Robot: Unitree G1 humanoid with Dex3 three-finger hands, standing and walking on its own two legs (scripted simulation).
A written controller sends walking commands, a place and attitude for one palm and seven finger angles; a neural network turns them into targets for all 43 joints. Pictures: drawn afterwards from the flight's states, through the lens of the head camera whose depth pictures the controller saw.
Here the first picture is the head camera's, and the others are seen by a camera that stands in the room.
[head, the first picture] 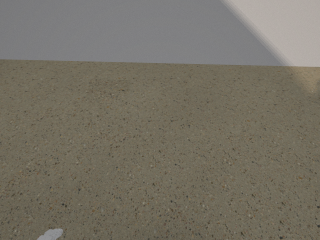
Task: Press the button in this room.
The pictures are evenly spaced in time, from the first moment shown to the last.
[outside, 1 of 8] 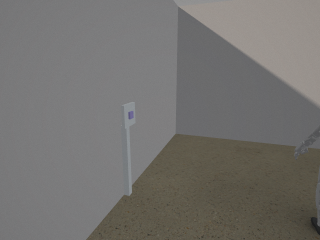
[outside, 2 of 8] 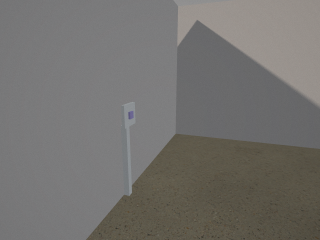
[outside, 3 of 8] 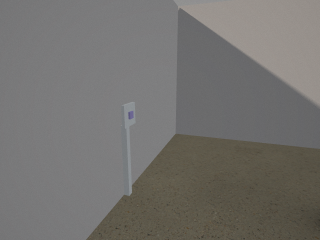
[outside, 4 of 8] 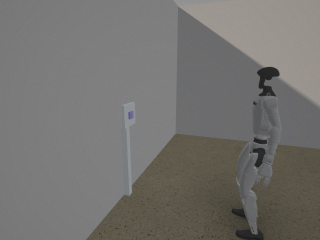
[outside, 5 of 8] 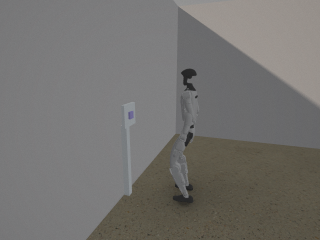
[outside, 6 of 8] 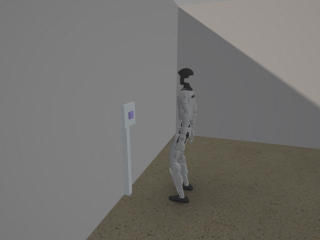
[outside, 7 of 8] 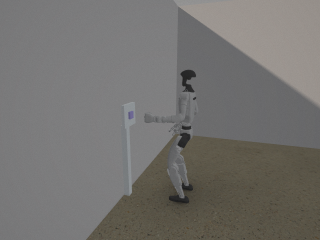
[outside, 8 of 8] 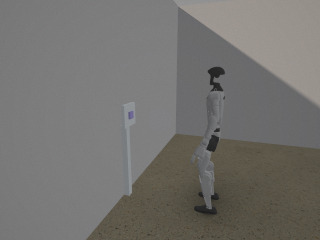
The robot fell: no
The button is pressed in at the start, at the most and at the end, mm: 0 14 0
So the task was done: yes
